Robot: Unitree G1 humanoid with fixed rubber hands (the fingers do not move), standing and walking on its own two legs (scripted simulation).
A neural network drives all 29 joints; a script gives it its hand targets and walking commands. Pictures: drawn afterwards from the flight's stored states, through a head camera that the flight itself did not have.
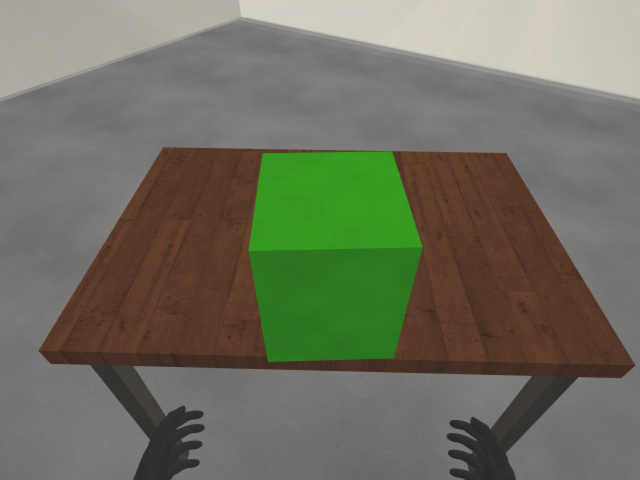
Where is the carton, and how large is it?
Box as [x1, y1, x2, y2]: [249, 151, 422, 361]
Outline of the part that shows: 391,151 262,153 249,244 249,256 268,361 393,357 422,247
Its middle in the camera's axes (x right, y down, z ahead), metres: +0.01 +0.03 +0.61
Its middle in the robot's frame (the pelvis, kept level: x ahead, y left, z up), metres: +0.45 +0.01 +0.03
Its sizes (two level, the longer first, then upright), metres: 0.210 0.200 0.250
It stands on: a table, 0.68 m high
